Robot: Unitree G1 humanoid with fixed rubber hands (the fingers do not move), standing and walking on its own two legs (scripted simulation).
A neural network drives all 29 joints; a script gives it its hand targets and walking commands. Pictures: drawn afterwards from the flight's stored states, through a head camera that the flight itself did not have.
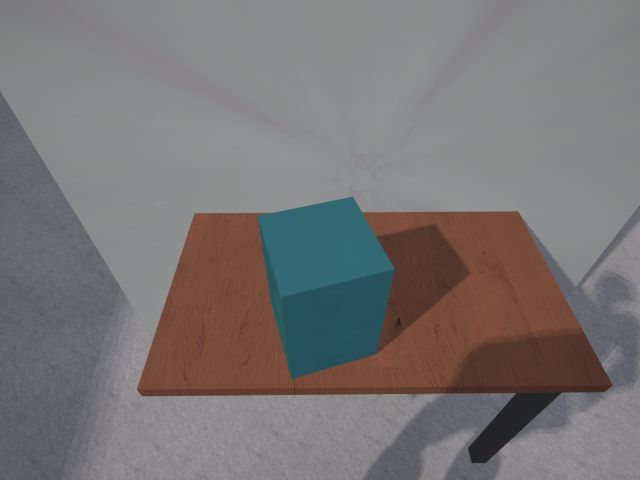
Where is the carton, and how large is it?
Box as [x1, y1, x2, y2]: [258, 197, 394, 378]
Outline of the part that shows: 353,197 258,216 271,302 292,378 376,353 394,268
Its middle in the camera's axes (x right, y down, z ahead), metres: +0.00 +0.08 +0.66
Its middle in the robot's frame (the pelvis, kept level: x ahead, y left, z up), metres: +0.46 +0.02 -0.06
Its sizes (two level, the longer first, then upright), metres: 0.165 0.161 0.242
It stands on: a table, 0.59 m high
